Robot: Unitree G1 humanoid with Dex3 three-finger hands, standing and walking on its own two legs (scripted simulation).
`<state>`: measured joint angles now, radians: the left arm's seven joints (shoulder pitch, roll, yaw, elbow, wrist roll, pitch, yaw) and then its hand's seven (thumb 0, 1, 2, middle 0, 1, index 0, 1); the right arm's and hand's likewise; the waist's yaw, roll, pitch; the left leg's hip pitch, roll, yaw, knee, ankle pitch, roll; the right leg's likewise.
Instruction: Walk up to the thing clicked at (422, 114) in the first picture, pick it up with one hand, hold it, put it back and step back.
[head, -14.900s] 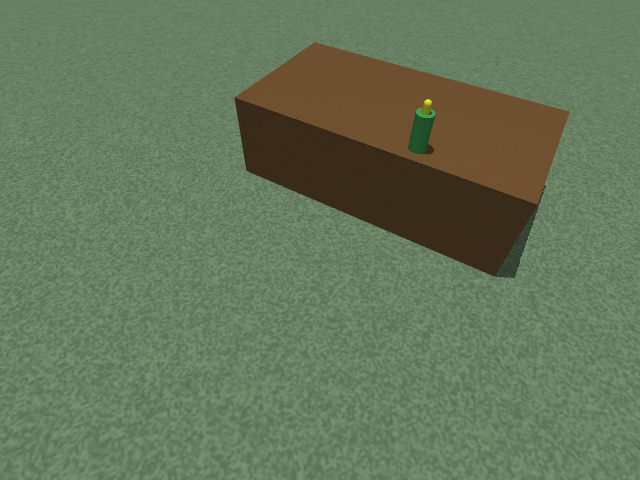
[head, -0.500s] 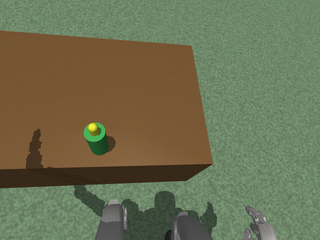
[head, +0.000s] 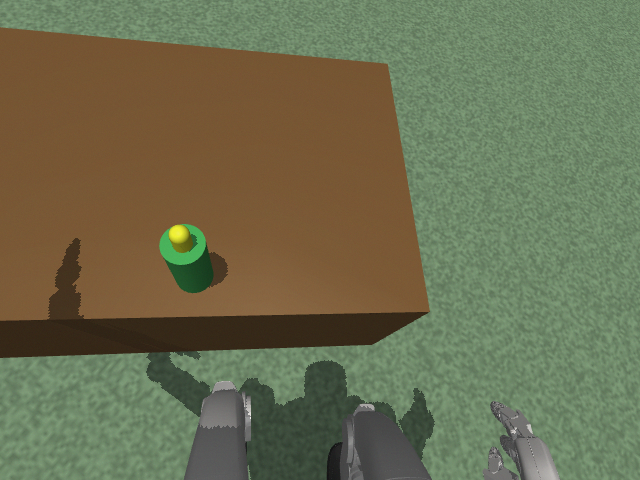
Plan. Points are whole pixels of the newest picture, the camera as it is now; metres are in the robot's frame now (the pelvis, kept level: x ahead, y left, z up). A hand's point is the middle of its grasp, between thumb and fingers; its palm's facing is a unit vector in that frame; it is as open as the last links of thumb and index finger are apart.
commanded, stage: approach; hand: left
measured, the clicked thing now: (187, 256) +0.43 +0.19 -0.18
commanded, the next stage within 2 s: close in in 0.32 s
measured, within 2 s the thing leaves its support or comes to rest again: neither
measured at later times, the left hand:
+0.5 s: hand (130, 271) +0.41 +0.28 -0.20, palm faces +0.04 -1.00 +0.07, open 17.4 cm
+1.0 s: hand (173, 266) +0.42 +0.21 -0.20, palm faces +0.12 -0.99 +0.06, open 17.7 cm
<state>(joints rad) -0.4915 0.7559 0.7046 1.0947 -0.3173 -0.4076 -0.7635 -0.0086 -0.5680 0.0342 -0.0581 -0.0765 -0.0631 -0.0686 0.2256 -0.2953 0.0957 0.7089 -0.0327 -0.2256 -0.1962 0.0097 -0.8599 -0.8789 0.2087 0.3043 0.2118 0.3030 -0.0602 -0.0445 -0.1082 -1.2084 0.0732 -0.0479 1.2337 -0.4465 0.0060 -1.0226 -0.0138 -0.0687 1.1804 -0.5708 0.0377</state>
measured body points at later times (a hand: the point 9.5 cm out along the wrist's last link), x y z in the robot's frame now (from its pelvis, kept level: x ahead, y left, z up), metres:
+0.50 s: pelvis -0.05 -0.01 -0.19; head +0.15 +0.04 +0.21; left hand +0.40 +0.33 -0.20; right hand +0.07 -0.28 -0.29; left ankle +0.06 +0.11 -0.63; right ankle -0.01 -0.15 -0.63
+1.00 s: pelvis -0.06 -0.03 -0.21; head +0.14 +0.00 +0.19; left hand +0.41 +0.27 -0.20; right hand +0.03 -0.30 -0.33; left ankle +0.06 +0.11 -0.63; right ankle -0.01 -0.15 -0.63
